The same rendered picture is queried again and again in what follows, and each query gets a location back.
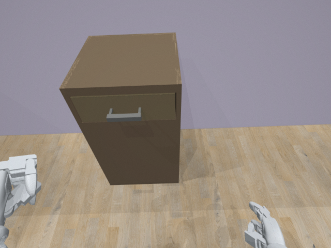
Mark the handle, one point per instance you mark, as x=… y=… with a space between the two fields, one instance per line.
x=124 y=117

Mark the drawer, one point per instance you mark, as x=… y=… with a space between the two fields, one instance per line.
x=153 y=106

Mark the cabinet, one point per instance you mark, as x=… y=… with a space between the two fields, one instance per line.
x=130 y=152

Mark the right robot hand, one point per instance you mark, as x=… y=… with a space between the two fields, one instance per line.
x=267 y=232

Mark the left robot hand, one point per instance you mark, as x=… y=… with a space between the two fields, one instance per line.
x=21 y=172

